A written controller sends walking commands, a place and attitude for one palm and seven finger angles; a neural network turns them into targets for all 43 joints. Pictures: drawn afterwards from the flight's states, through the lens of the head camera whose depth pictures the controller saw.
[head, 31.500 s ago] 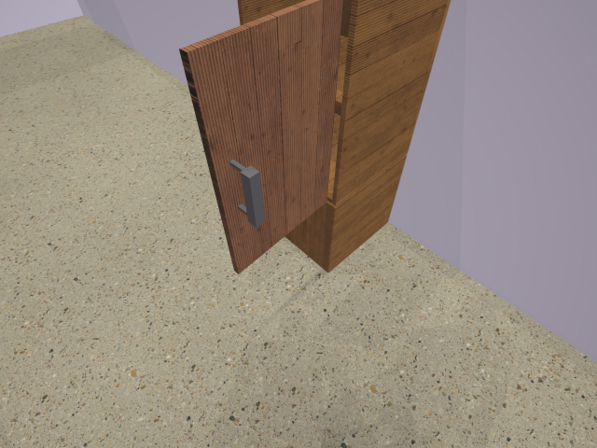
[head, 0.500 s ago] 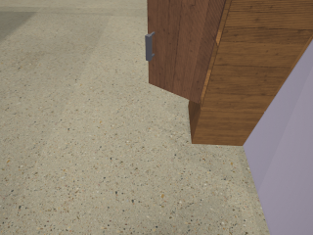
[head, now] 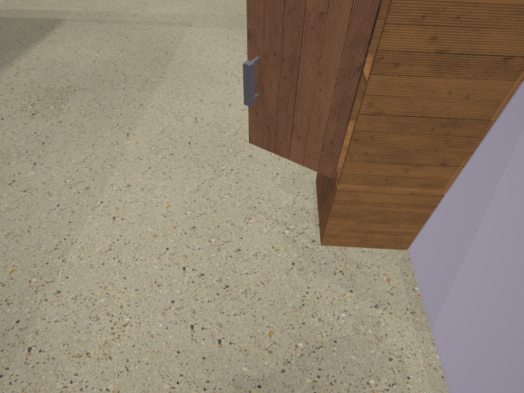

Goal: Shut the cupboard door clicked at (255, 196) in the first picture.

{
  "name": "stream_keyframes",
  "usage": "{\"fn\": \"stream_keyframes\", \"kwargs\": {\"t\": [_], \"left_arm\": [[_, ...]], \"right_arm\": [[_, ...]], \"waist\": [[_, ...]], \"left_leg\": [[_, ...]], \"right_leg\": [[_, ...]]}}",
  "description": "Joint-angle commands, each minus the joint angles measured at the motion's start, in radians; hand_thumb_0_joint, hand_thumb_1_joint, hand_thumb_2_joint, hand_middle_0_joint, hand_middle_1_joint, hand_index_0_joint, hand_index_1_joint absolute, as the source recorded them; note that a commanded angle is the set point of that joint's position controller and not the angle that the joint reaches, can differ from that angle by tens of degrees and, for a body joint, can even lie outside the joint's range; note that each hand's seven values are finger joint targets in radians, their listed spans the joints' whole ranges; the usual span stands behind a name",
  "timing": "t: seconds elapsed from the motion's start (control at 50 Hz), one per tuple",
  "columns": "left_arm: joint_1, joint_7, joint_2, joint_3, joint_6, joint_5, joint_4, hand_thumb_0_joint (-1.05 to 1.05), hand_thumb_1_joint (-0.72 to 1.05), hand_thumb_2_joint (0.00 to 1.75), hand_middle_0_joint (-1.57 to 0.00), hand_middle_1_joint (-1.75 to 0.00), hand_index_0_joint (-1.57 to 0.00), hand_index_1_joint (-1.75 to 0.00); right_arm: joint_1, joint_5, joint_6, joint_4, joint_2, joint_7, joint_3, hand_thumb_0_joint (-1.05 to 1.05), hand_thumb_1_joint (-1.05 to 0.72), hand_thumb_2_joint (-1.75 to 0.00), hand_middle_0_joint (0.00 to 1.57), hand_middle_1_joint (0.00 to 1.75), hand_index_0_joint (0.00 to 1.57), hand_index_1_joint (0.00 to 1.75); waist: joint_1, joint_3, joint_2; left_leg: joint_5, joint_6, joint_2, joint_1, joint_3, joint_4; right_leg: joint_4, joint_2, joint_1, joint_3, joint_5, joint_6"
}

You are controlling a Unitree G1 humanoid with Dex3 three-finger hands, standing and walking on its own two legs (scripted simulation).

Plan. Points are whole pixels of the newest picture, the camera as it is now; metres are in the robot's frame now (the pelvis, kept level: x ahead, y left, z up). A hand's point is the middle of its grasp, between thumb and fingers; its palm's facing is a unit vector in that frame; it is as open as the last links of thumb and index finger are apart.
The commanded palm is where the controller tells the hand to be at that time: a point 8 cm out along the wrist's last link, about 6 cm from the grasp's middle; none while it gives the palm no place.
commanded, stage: walk to a spot facing it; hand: left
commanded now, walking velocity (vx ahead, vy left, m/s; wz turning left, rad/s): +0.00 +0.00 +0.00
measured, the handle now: (252, 81) +1.03 +0.08 -0.06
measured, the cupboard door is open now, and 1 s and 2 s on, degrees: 61 61 61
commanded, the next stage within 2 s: turn to face it in 1.68 s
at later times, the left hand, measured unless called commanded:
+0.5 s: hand out of the picture +0.00 +0.23 -0.21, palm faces +0.21 -0.95 -0.22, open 7.4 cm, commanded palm none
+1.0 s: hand out of the picture +0.01 +0.21 -0.15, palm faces +0.50 -0.82 -0.28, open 7.4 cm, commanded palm none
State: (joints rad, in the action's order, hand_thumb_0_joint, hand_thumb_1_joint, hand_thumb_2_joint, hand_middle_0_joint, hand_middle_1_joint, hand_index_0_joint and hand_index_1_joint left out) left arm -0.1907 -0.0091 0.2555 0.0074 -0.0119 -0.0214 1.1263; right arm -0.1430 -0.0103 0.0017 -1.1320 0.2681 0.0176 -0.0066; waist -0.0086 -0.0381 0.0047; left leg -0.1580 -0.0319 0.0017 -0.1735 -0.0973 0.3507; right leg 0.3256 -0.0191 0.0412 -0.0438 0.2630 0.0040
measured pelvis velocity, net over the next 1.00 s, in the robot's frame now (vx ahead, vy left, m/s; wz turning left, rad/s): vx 0.05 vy -0.01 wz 0.55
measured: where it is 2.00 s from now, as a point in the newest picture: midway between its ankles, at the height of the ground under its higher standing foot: (186, 377)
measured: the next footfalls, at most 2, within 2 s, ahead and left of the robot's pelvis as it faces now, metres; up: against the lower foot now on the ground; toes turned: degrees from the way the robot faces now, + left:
right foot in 0.90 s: +0.11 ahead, -0.11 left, +0.00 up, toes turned +27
left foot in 1.34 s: +0.15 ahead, +0.24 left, +0.00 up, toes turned +53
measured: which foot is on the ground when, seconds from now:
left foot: down 0.00-0.88, up 0.90-1.00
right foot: down 0.00-0.44, up 0.46-0.88, down 0.90-1.00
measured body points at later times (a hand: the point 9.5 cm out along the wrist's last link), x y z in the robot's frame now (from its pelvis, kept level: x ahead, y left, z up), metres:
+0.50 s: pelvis +0.00 +0.03 -0.03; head +0.05 +0.06 +0.41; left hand -0.01 +0.28 -0.20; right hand +0.09 -0.21 -0.17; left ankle +0.02 +0.12 -0.75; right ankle -0.05 -0.12 -0.72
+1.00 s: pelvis +0.05 -0.01 -0.01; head +0.08 -0.01 +0.44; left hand -0.02 +0.25 -0.13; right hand +0.21 -0.23 -0.16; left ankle +0.00 +0.11 -0.67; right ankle +0.07 -0.13 -0.75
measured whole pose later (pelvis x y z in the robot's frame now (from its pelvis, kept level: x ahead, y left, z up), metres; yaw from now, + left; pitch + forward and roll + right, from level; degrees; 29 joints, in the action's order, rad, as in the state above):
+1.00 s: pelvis +0.05 -0.01 -0.01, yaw +32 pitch +1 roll +1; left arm -0.24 0.00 0.20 0.05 0.00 -0.03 0.90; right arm -0.27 -0.04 0.07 -0.96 0.26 -0.02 -0.09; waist -0.03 -0.01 -0.03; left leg -0.36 0.02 0.05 -0.57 0.05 1.08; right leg 0.46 -0.05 0.17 -0.08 0.31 0.00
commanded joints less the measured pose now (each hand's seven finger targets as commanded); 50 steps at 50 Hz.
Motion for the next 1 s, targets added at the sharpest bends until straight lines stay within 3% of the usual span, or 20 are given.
{"fn": "stream_keyframes", "kwargs": {"t": [0.0,0.12,0.2,0.28,0.34,0.38,0.4,0.42,0.44,0.46,0.5,0.6,0.74,0.8,0.82,0.84,0.86,0.88,0.92,0.98], "left_arm": [[-0.012,-0.015,0.172,0.032,-0.016,0.004,-0.033,0.0,0.9,0.9,-0.2,-0.3,-0.2,-0.3],[-0.061,-0.028,0.114,0.034,0.013,0.008,-0.044,0.0,0.9,0.9,-0.2,-0.3,-0.2,-0.3],[-0.085,-0.033,0.154,0.063,0.025,0.004,-0.087,0.0,0.9,0.9,-0.2,-0.3,-0.2,-0.3],[-0.08,-0.039,0.166,0.08,0.025,-0.013,-0.138,0.0,0.9,0.9,-0.2,-0.3,-0.2,-0.3],[-0.008,-0.037,0.182,0.093,0.02,-0.018,-0.189,0.0,0.9,0.9,-0.2,-0.3,-0.2,-0.3],[-0.002,-0.03,0.178,0.095,0.022,-0.007,-0.208,0.0,0.9,0.9,-0.2,-0.3,-0.2,-0.3],[-0.019,-0.026,0.169,0.092,0.024,0.002,-0.216,0.0,0.9,0.9,-0.2,-0.3,-0.2,-0.3],[-0.062,-0.021,0.102,0.083,0.03,0.013,-0.24,0.0,0.9,0.9,-0.2,-0.3,-0.2,-0.3],[-0.007,-0.027,0.08,0.069,0.037,0.011,-0.279,0.0,0.9,0.9,-0.2,-0.3,-0.2,-0.3],[0.002,-0.028,0.096,0.076,0.044,0.003,-0.291,0.0,0.9,0.9,-0.2,-0.3,-0.2,-0.3],[0.065,-0.021,0.087,0.085,0.048,-0.001,-0.29,0.0,0.9,0.9,-0.2,-0.3,-0.2,-0.3],[0.008,-0.007,0.056,0.086,0.04,-0.002,-0.274,0.0,0.9,0.9,-0.2,-0.3,-0.2,-0.3],[0.054,0.007,0.057,0.079,0.032,-0.006,-0.317,0.0,0.9,0.9,-0.2,-0.3,-0.2,-0.3],[-0.022,0.013,0.064,0.078,0.023,-0.003,-0.298,0.0,0.9,0.9,-0.2,-0.3,-0.2,-0.3],[-0.1,0.014,0.072,0.084,0.02,-0.004,-0.275,0.0,0.9,0.9,-0.2,-0.3,-0.2,-0.3],[-0.199,0.01,0.11,0.1,0.013,-0.011,-0.251,0.0,0.9,0.9,-0.2,-0.3,-0.2,-0.3],[-0.234,-0.006,0.208,0.117,0.003,-0.03,-0.255,0.0,0.9,0.9,-0.2,-0.3,-0.2,-0.3],[-0.185,-0.017,0.228,0.104,0.006,-0.013,-0.267,0.0,0.9,0.9,-0.2,-0.3,-0.2,-0.3],[-0.005,-0.012,0.182,0.102,-0.01,0.001,-0.311,0.0,0.9,0.9,-0.2,-0.3,-0.2,-0.3],[-0.024,-0.007,0.084,0.079,-0.043,-0.001,-0.282,0.0,0.9,0.9,-0.2,-0.3,-0.2,-0.3]], "right_arm": [[0.009,-0.001,-0.022,0.044,0.174,0.007,-0.03,0.0,-0.9,-0.9,0.2,0.3,0.2,0.3],[-0.034,-0.005,0.004,0.056,0.092,0.001,-0.015,0.0,-0.9,-0.9,0.2,0.3,0.2,0.3],[-0.024,-0.005,0.02,0.1,0.089,-0.005,-0.032,0.0,-0.9,-0.9,0.2,0.3,0.2,0.3],[0.01,-0.008,0.042,0.167,0.068,-0.009,-0.056,0.0,-0.9,-0.9,0.2,0.3,0.2,0.3],[-0.004,-0.001,0.044,0.198,0.043,-0.024,-0.058,0.0,-0.9,-0.9,0.2,0.3,0.2,0.3],[-0.084,-0.007,0.039,0.19,0.044,-0.031,-0.06,0.0,-0.9,-0.9,0.2,0.3,0.2,0.3],[-0.167,-0.013,0.032,0.174,0.07,-0.032,-0.066,0.0,-0.9,-0.9,0.2,0.3,0.2,0.3],[-0.234,-0.022,0.02,0.17,0.171,-0.026,-0.088,0.0,-0.9,-0.9,0.2,0.3,0.2,0.3],[-0.281,-0.012,0.023,0.162,0.225,-0.014,-0.101,0.0,-0.9,-0.9,0.2,0.3,0.2,0.3],[-0.261,-0.016,0.026,0.163,0.227,-0.012,-0.102,0.0,-0.9,-0.9,0.2,0.3,0.2,0.3],[-0.172,-0.024,0.019,0.212,0.181,-0.001,-0.094,0.0,-0.9,-0.9,0.2,0.3,0.2,0.3],[-0.119,-0.02,0.008,0.231,0.148,0.007,-0.085,0.0,-0.9,-0.9,0.2,0.3,0.2,0.3],[-0.147,-0.027,0.019,0.232,0.159,-0.008,-0.102,0.0,-0.9,-0.9,0.2,0.3,0.2,0.3],[-0.111,-0.027,0.022,0.246,0.162,-0.012,-0.11,0.0,-0.9,-0.9,0.2,0.3,0.2,0.3],[-0.073,-0.023,0.024,0.259,0.153,-0.011,-0.112,0.0,-0.9,-0.9,0.2,0.3,0.2,0.3],[-0.033,-0.017,0.023,0.273,0.119,-0.013,-0.108,0.0,-0.9,-0.9,0.2,0.3,0.2,0.3],[-0.042,0.0,0.018,0.297,0.023,-0.017,-0.09,0.0,-0.9,-0.9,0.2,0.3,0.2,0.3],[-0.002,-0.018,0.011,0.312,0.062,-0.023,-0.094,0.0,-0.9,-0.9,0.2,0.3,0.2,0.3],[-0.073,-0.031,0.028,0.302,0.053,-0.041,-0.101,0.0,-0.9,-0.9,0.2,0.3,0.2,0.3],[-0.061,-0.026,0.024,0.277,0.048,-0.065,-0.095,0.0,-0.9,-0.9,0.2,0.3,0.2,0.3]], "waist": [[0.0,0.038,-0.016],[0.007,0.035,0.002],[0.022,0.041,0.058],[0.036,-0.02,0.182],[-0.005,-0.077,0.142],[-0.038,-0.034,0.103],[-0.069,0.019,-0.005],[-0.078,0.079,-0.314],[-0.099,0.122,-0.355],[-0.084,0.125,-0.234],[-0.059,0.05,-0.146],[-0.015,0.095,-0.083],[-0.039,0.063,-0.192],[-0.005,0.077,-0.206],[0.037,0.073,-0.179],[0.093,0.067,-0.071],[0.114,0.062,0.275],[0.087,-0.029,0.277],[-0.026,-0.037,0.12],[-0.031,-0.093,0.145]], "left_leg": [[0.2,0.002,-0.136,0.098,0.143,-0.043],[0.293,0.017,-0.117,0.016,0.139,0.044],[0.249,0.031,-0.072,-0.118,0.11,0.194],[-0.359,0.048,-0.034,-0.322,0.075,0.609],[-0.344,0.056,-0.08,-0.288,0.063,0.475],[-0.123,0.049,-0.039,-0.137,-0.002,0.288],[0.136,0.026,-0.046,0.01,0.039,0.181],[0.504,-0.098,-0.275,0.118,0.418,0.082],[0.636,-0.197,-0.406,0.104,0.606,-0.003],[0.288,-0.209,-0.403,0.041,0.548,-0.029],[-0.027,-0.154,-0.331,-0.08,0.56,-0.079],[0.039,-0.119,-0.226,-0.039,0.426,-0.06],[-0.391,-0.119,-0.173,-0.057,0.529,-0.124],[-0.419,-0.107,-0.136,-0.136,0.54,-0.092],[-0.462,-0.085,-0.098,-0.255,0.509,-0.057],[-0.492,-0.04,-0.022,-0.45,0.431,0.082],[-0.467,0.034,0.105,-0.696,0.21,0.45],[-0.399,0.047,0.066,-0.707,0.182,0.684],[-0.225,0.055,0.002,-0.616,0.179,0.855],[-0.091,0.07,-0.053,-0.575,0.13,0.865]], "right_leg": [[-0.072,-0.111,0.08,0.085,-0.2,-0.035],[0.036,-0.135,0.054,0.025,-0.267,-0.017],[0.086,-0.213,0.002,0.038,-0.368,-0.073],[0.055,-0.394,-0.001,0.092,-0.595,-0.212],[0.126,-0.369,0.048,-0.016,-0.602,-0.168],[0.273,-0.302,0.1,-0.098,-0.556,-0.092],[0.425,-0.257,0.188,-0.137,-0.443,-0.037],[0.672,-0.113,0.382,-0.167,0.038,0.05],[0.826,-0.045,0.445,-0.034,0.448,0.049],[0.866,-0.069,0.423,0.041,0.413,0.026],[0.878,-0.085,0.486,0.068,0.266,0.031],[0.749,-0.056,0.467,0.061,0.121,0.054],[0.492,-0.003,0.431,0.025,0.16,0.05],[0.283,0.041,0.246,-0.007,0.159,0.034],[0.179,0.055,0.084,-0.024,0.116,0.028],[0.026,-0.003,-0.118,0.042,0.163,0.007],[-0.179,-0.32,-0.242,0.413,0.446,-0.077],[-0.246,-0.484,-0.03,0.569,0.566,-0.111],[-0.231,-0.413,0.111,0.385,0.428,-0.117],[-0.181,-0.294,0.124,0.112,0.117,-0.082]]}}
